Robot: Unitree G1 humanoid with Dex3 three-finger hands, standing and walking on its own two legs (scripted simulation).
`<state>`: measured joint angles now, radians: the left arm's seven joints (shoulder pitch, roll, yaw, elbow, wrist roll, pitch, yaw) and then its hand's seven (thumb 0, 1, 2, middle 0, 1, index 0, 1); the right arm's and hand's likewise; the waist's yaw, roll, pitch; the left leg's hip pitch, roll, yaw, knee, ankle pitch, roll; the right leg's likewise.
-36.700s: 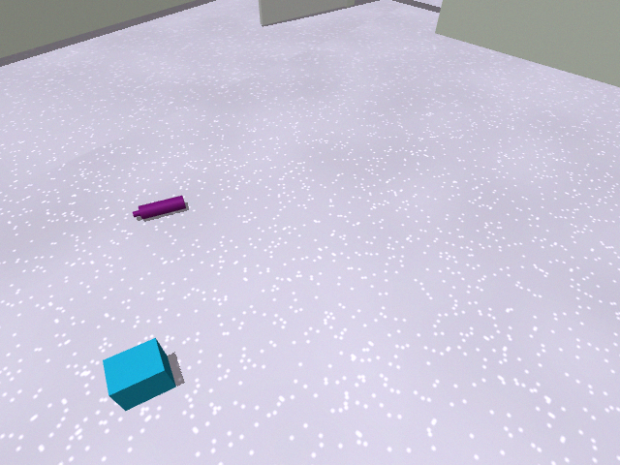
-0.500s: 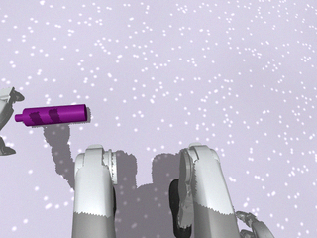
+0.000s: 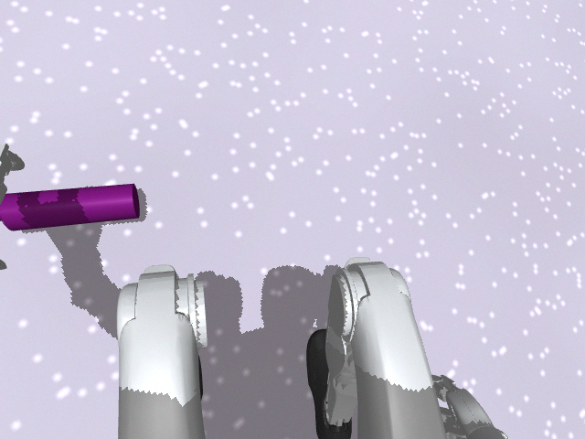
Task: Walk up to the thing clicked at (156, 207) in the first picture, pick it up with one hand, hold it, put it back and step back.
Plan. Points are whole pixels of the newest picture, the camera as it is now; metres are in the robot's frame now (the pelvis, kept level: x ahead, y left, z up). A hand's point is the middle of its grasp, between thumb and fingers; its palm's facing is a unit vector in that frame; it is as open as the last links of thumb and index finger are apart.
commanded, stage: rise first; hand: left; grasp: from above
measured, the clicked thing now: (65, 207) +0.44 +0.36 -0.30
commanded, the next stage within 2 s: approach in 0.50 s
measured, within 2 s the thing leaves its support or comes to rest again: neither
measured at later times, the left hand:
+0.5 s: hand (2, 217) +0.39 +0.38 -0.17, palm faces -0.42 -0.14 -0.90, open 14.1 cm
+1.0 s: hand (73, 179) +0.45 +0.31 -0.18, palm faces -0.35 -0.08 -0.93, open 14.1 cm
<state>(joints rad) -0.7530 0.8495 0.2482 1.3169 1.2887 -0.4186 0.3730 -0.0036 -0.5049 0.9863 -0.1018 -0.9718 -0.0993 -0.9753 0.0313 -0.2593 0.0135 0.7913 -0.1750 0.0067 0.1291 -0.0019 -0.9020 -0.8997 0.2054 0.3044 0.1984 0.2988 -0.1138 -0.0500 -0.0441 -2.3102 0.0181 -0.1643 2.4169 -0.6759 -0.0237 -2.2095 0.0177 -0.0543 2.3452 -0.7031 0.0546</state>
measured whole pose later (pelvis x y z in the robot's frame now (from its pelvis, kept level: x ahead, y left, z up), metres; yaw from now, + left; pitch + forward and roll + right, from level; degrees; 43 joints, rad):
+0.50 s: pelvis +0.00 +0.00 -0.01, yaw -1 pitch +32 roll -9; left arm -0.77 0.88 0.27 1.37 1.29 -0.42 0.40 0.00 -0.53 1.01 -0.07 -1.03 -0.08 -1.03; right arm 0.05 -0.27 0.03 0.79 -0.20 0.02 0.14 0.00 -0.90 -0.90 0.20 0.30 0.20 0.30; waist -0.14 -0.06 -0.02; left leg -2.33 0.02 -0.18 2.45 -0.69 -0.03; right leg -2.23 0.03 -0.06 2.37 -0.71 0.06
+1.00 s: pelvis +0.00 +0.00 -0.01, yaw -1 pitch +33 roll -8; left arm -0.91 0.77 0.16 1.44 1.33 -0.26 0.51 0.00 -0.53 1.00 -0.08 -1.06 -0.09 -1.05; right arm 0.08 -0.26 0.06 0.78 -0.18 -0.04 0.14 0.00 -0.91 -0.90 0.21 0.30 0.20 0.30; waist -0.23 -0.05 -0.05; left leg -2.35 0.02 -0.18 2.45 -0.68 -0.03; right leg -2.25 0.03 -0.06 2.37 -0.69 0.06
